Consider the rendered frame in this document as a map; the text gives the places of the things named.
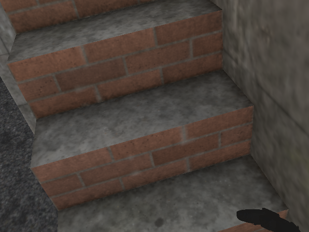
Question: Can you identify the robot right hand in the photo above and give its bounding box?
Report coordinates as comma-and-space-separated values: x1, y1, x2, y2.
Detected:
237, 208, 301, 232

